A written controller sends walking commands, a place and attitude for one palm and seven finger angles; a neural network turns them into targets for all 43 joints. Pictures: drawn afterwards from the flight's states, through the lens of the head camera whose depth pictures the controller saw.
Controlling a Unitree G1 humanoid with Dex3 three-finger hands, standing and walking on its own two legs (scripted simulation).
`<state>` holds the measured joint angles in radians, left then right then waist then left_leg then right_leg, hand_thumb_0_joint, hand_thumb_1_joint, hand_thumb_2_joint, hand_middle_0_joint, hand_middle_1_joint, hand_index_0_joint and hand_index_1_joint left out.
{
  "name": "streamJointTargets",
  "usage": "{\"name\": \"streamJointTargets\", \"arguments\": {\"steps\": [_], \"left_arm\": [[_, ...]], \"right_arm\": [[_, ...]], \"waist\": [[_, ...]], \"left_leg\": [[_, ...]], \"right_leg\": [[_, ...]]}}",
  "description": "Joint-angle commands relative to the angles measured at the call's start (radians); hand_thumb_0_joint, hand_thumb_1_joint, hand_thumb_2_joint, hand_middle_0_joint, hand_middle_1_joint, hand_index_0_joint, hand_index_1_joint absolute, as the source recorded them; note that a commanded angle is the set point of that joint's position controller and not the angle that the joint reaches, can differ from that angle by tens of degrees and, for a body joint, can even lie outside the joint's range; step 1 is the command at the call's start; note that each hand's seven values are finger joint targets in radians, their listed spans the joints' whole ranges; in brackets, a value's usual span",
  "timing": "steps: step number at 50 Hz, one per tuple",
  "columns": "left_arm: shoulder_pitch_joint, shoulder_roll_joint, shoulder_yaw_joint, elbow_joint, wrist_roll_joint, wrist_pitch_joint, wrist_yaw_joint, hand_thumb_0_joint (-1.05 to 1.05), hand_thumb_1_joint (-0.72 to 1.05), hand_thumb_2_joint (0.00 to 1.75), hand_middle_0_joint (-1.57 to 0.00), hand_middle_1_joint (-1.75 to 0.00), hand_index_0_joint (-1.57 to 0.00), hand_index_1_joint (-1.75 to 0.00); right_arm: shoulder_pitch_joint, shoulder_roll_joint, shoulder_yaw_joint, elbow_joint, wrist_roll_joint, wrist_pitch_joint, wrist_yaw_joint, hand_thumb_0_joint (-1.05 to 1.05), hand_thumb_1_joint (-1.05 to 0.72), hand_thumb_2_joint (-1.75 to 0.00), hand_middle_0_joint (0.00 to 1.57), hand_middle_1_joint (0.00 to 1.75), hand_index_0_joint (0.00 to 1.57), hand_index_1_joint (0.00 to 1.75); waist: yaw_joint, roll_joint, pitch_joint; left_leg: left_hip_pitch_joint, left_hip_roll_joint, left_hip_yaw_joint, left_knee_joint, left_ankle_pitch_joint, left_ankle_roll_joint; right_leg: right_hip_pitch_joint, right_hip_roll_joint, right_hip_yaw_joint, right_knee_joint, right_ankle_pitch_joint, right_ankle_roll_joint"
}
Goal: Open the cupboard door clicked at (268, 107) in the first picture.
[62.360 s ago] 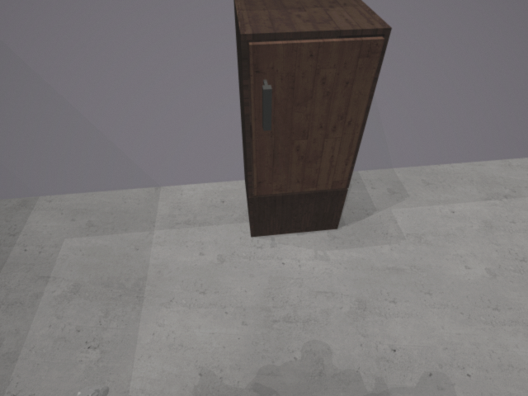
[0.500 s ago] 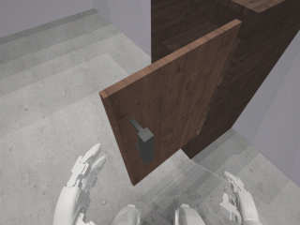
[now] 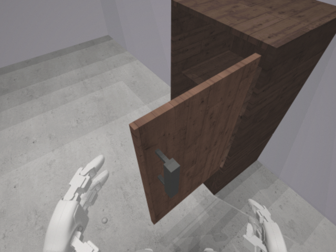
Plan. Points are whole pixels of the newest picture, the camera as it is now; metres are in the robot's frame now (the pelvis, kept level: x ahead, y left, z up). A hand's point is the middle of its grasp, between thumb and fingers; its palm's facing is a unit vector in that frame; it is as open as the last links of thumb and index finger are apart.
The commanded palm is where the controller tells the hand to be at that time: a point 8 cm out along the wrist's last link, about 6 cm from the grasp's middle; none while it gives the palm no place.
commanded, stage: draw the hand back to the body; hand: left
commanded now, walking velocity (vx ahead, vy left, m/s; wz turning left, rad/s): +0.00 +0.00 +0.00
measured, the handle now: (165, 173) +0.30 +0.03 +0.03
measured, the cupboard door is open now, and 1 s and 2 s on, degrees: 93 93 93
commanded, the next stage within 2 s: step back with the hand held close in 1.14 s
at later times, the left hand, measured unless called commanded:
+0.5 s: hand (39, 181) +0.20 +0.22 +0.18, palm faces +0.31 -0.86 -0.41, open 12.3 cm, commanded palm +0.15 +0.27 +0.20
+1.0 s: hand (13, 153) +0.22 +0.25 +0.22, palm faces +0.41 -0.82 -0.40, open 7.6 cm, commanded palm +0.17 +0.29 +0.24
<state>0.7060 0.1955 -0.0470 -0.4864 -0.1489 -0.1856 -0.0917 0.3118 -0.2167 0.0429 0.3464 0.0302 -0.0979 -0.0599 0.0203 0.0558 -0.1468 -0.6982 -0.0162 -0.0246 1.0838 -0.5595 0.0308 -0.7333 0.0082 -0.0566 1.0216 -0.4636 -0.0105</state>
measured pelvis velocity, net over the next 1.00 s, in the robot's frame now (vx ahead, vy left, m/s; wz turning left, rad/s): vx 0.03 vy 0.00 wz -0.03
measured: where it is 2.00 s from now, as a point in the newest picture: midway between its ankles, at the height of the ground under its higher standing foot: outside the picture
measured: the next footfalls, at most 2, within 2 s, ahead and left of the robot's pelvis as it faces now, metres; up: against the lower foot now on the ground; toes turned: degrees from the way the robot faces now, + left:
none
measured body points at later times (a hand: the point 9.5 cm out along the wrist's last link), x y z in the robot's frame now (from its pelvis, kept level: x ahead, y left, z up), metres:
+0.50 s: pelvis +0.02 +0.01 +0.05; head +0.00 -0.02 +0.50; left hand +0.17 +0.26 +0.20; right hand +0.21 -0.21 -0.02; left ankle -0.01 +0.10 -0.67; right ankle +0.03 -0.12 -0.67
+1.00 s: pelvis +0.03 +0.00 +0.07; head +0.01 -0.02 +0.52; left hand +0.19 +0.29 +0.24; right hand +0.21 -0.23 -0.01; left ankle -0.01 +0.10 -0.67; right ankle +0.03 -0.12 -0.67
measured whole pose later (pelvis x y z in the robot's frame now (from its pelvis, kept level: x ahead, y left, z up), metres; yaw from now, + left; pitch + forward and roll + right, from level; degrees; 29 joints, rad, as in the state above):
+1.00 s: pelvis +0.03 +0.00 +0.07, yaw -2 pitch -4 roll -1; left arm 0.49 0.33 0.31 -0.42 -0.05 -0.06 0.11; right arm 0.21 -0.24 0.02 0.63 -0.01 -0.11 -0.08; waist 0.07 0.06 0.02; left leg -0.06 -0.01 0.01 0.44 -0.31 0.03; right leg -0.12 0.02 -0.01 0.42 -0.23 -0.01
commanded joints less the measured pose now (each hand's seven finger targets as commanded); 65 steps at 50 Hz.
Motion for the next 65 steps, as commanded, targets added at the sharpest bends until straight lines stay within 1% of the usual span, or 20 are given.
{"name": "streamJointTargets", "arguments": {"steps": [1, 3, 4, 5, 7, 12, 15, 17, 24, 27, 38, 39, 43, 49, 52, 58, 62, 63, 64, 65], "left_arm": [[0.045, 0.097, 0.134, -0.286, -0.051, -0.075, -0.001, 0.0, -0.4, 0.34, -0.15, -0.3, -0.15, -0.3], [0.043, 0.098, 0.151, -0.283, -0.07, -0.074, -0.013, 0.0, -0.32, 0.37, -0.16, -0.3, -0.16, -0.3], [0.093, 0.266, 0.209, -0.276, 0.077, 0.011, 0.097, 0.0, -0.29, 0.39, -0.16, -0.3, -0.16, -0.3], [0.096, 0.172, 0.156, -0.315, 0.089, 0.053, 0.137, 0.0, -0.26, 0.4, -0.16, -0.3, -0.16, -0.3], [0.062, 0.145, 0.141, -0.293, 0.106, 0.094, 0.171, 0.0, -0.18, 0.43, -0.16, -0.3, -0.16, -0.3], [-0.007, 0.204, 0.196, -0.263, 0.13, 0.121, 0.225, 0.0, -0.01, 0.51, -0.17, -0.3, -0.17, -0.3], [-0.038, 0.226, 0.229, -0.278, 0.135, 0.116, 0.239, 0.0, 0.09, 0.55, -0.17, -0.3, -0.17, -0.3], [-0.073, 0.255, 0.264, -0.282, 0.134, 0.114, 0.247, 0.0, 0.17, 0.58, -0.17, -0.3, -0.17, -0.3], [-0.142, 0.27, 0.347, -0.205, 0.12, 0.103, 0.249, 0.0, 0.41, 0.69, -0.18, -0.3, -0.18, -0.3], [-0.18, 0.29, 0.387, -0.186, 0.114, 0.094, 0.246, 0.0, 0.51, 0.74, -0.19, -0.3, -0.19, -0.3], [-0.334, 0.369, 0.534, -0.164, 0.094, 0.065, 0.247, 0.0, 0.9, 0.9, -0.2, -0.3, -0.2, -0.3], [-0.316, 0.331, 0.505, -0.137, 0.096, 0.064, 0.241, 0.0, 0.9, 0.9, -0.2, -0.3, -0.2, -0.3], [-0.272, 0.279, 0.452, -0.094, 0.09, 0.066, 0.222, 0.0, 0.9, 0.9, -0.2, -0.3, -0.2, -0.3], [-0.287, 0.351, 0.508, -0.18, 0.1, 0.051, 0.229, 0.0, 0.9, 0.9, -0.2, -0.3, -0.2, -0.3], [-0.305, 0.365, 0.521, -0.181, 0.102, 0.054, 0.231, 0.0, 0.9, 0.9, -0.2, -0.3, -0.2, -0.3], [-0.317, 0.315, 0.478, -0.133, 0.099, 0.055, 0.223, 0.0, 0.9, 0.9, -0.2, -0.3, -0.2, -0.3], [-0.303, 0.316, 0.482, -0.097, 0.097, 0.053, 0.221, 0.0, 0.9, 0.9, -0.2, -0.3, -0.2, -0.3], [-0.394, 0.348, 0.497, -0.137, 0.096, 0.046, 0.226, 0.0, 0.9, 0.9, -0.2, -0.3, -0.2, -0.3], [-0.455, 0.454, 0.613, -0.142, 0.101, 0.001, 0.235, 0.0, 0.9, 0.9, -0.2, -0.3, -0.2, -0.3], [-0.347, 0.38, 0.563, -0.063, 0.105, -0.004, 0.225, 0.0, 0.9, 0.9, -0.2, -0.3, -0.2, -0.3]], "right_arm": [[-0.092, -0.098, -0.053, -0.155, 0.012, -0.078, -0.012, 0.0, -0.9, -0.9, 0.2, 0.3, 0.2, 0.3], [-0.096, -0.101, -0.054, -0.143, 0.013, -0.086, -0.012, 0.0, -0.9, -0.9, 0.2, 0.3, 0.2, 0.3], [-0.076, -0.097, -0.065, -0.127, 0.004, -0.056, -0.046, 0.0, -0.9, -0.9, 0.2, 0.3, 0.2, 0.3], [-0.075, -0.085, -0.054, -0.138, -0.003, -0.051, -0.054, 0.0, -0.9, -0.9, 0.2, 0.3, 0.2, 0.3], [-0.073, -0.088, -0.054, -0.115, -0.006, -0.045, -0.058, 0.0, -0.9, -0.9, 0.2, 0.3, 0.2, 0.3], [-0.112, -0.1, -0.043, -0.081, -0.01, -0.044, -0.072, 0.0, -0.9, -0.9, 0.2, 0.3, 0.2, 0.3], [-0.119, -0.1, -0.036, -0.06, -0.014, -0.058, -0.076, 0.0, -0.9, -0.9, 0.2, 0.3, 0.2, 0.3], [-0.133, -0.104, -0.029, -0.041, -0.013, -0.07, -0.073, 0.0, -0.9, -0.9, 0.2, 0.3, 0.2, 0.3], [-0.166, -0.102, -0.028, 0.022, -0.018, -0.086, -0.064, 0.0, -0.9, -0.9, 0.2, 0.3, 0.2, 0.3], [-0.188, -0.107, -0.031, 0.044, -0.019, -0.088, -0.061, 0.0, -0.9, -0.9, 0.2, 0.3, 0.2, 0.3], [-0.221, -0.111, -0.039, 0.107, -0.028, -0.088, -0.049, 0.0, -0.9, -0.9, 0.2, 0.3, 0.2, 0.3], [-0.221, -0.111, -0.042, 0.113, -0.028, -0.087, -0.046, 0.0, -0.9, -0.9, 0.2, 0.3, 0.2, 0.3], [-0.223, -0.123, -0.054, 0.118, -0.028, -0.074, -0.032, 0.0, -0.9, -0.9, 0.2, 0.3, 0.2, 0.3], [-0.235, -0.119, -0.057, 0.118, -0.033, -0.075, -0.03, 0.0, -0.9, -0.9, 0.2, 0.3, 0.2, 0.3], [-0.242, -0.118, -0.056, 0.125, -0.032, -0.077, -0.032, 0.0, -0.9, -0.9, 0.2, 0.3, 0.2, 0.3], [-0.245, -0.115, -0.056, 0.135, -0.029, -0.07, -0.03, 0.0, -0.9, -0.9, 0.2, 0.3, 0.2, 0.3], [-0.25, -0.118, -0.062, 0.136, -0.03, -0.065, -0.031, 0.0, -0.9, -0.9, 0.2, 0.3, 0.2, 0.3], [-0.253, -0.12, -0.06, 0.138, -0.03, -0.066, -0.032, 0.0, -0.9, -0.9, 0.2, 0.3, 0.2, 0.3], [-0.229, -0.134, -0.059, 0.108, -0.019, -0.049, -0.036, 0.0, -0.9, -0.9, 0.2, 0.3, 0.2, 0.3], [-0.227, -0.124, -0.064, 0.129, -0.027, -0.035, -0.037, 0.0, -0.9, -0.9, 0.2, 0.3, 0.2, 0.3]], "waist": [[0.017, 0.008, -0.099], [0.01, -0.008, -0.09], [0.046, 0.009, -0.132], [0.018, 0.027, -0.078], [0.008, 0.006, -0.03], [0.013, -0.048, 0.024], [0.019, -0.04, 0.016], [0.027, 0.019, 0.024], [0.034, -0.014, 0.102], [0.039, -0.023, 0.104], [0.05, 0.024, 0.11], [0.045, 0.04, 0.127], [0.044, -0.027, 0.131], [0.059, 0.027, 0.049], [0.057, 0.038, 0.079], [0.045, 0.02, 0.142], [0.05, -0.034, 0.15], [0.044, -0.025, 0.116], [-0.01, -0.05, 0.196], [-0.013, -0.084, 0.173]], "left_leg": [[0.075, 0.002, -0.026, -0.243, 0.271, -0.029], [0.083, 0.003, -0.026, -0.247, 0.301, -0.029], [0.129, 0.031, -0.009, -0.298, 0.349, -0.019], [0.149, 0.023, -0.007, -0.307, 0.361, -0.019], [0.158, 0.028, -0.004, -0.314, 0.378, -0.016], [0.239, 0.039, -0.015, -0.393, 0.376, -0.009], [0.296, 0.04, -0.018, -0.44, 0.399, -0.011], [0.324, 0.039, -0.022, -0.474, 0.409, -0.017], [0.395, 0.044, -0.011, -0.564, 0.441, -0.022], [0.431, 0.044, -0.005, -0.597, 0.444, -0.019], [0.527, 0.042, 0.015, -0.682, 0.508, -0.018], [0.535, 0.043, 0.02, -0.686, 0.507, -0.019], [0.552, 0.053, 0.019, -0.704, 0.556, -0.013], [0.588, 0.045, 0.024, -0.708, 0.628, -0.015], [0.591, 0.044, 0.026, -0.711, 0.613, -0.018], [0.589, 0.046, 0.027, -0.729, 0.544, -0.014], [0.584, 0.046, 0.028, -0.737, 0.496, -0.007], [0.594, 0.043, 0.029, -0.737, 0.488, -0.004], [0.532, 0.052, 0.002, -0.711, 0.412, 0.011], [0.554, 0.047, -0.004, -0.687, 0.411, 0.012]], "right_leg": [[0.199, 0.019, -0.019, -0.173, 0.172, -0.02], [0.218, 0.022, -0.019, -0.186, 0.206, -0.016], [0.286, -0.01, 0.044, -0.234, 0.221, -0.024], [0.276, -0.012, 0.035, -0.259, 0.232, -0.02], [0.29, -0.015, 0.032, -0.291, 0.25, -0.019], [0.346, -0.014, 0.019, -0.363, 0.238, -0.015], [0.391, -0.017, 0.02, -0.388, 0.25, -0.014], [0.427, -0.02, 0.022, -0.412, 0.252, -0.019], [0.51, -0.017, 0.024, -0.498, 0.297, -0.016], [0.551, -0.016, 0.028, -0.535, 0.314, -0.019], [0.65, -0.019, 0.045, -0.62, 0.387, -0.022], [0.639, -0.018, 0.045, -0.626, 0.38, -0.02], [0.659, -0.017, 0.037, -0.638, 0.415, -0.013], [0.715, -0.019, 0.049, -0.637, 0.479, -0.017], [0.703, -0.016, 0.051, -0.655, 0.472, -0.019], [0.665, -0.012, 0.053, -0.68, 0.408, -0.016], [0.663, -0.01, 0.055, -0.697, 0.368, -0.015], [0.672, -0.014, 0.061, -0.696, 0.366, -0.013], [0.556, -0.053, 0.174, -0.751, 0.401, -0.015], [0.542, -0.072, 0.177, -0.759, 0.413, -0.017]]}}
